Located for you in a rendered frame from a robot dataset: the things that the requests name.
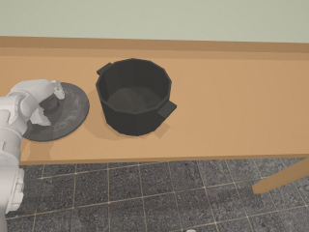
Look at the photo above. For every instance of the left robot forearm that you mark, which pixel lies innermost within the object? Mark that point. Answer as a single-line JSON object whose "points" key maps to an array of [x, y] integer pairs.
{"points": [[15, 111]]}

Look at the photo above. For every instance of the robot left hand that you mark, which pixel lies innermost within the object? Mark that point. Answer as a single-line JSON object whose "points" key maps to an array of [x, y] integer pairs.
{"points": [[41, 89]]}

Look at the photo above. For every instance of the table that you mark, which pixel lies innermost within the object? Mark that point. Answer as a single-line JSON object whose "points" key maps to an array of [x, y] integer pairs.
{"points": [[235, 101]]}

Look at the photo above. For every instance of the pot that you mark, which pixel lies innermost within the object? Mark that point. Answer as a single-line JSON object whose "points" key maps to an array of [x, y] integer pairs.
{"points": [[134, 95]]}

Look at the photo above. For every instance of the knob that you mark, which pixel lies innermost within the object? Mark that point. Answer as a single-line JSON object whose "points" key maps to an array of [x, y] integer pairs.
{"points": [[50, 105]]}

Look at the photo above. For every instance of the lid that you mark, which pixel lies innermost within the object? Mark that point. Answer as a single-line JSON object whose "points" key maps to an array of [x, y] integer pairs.
{"points": [[72, 112]]}

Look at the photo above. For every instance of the robot left upper arm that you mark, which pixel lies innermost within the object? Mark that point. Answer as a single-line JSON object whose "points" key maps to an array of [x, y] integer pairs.
{"points": [[11, 191]]}

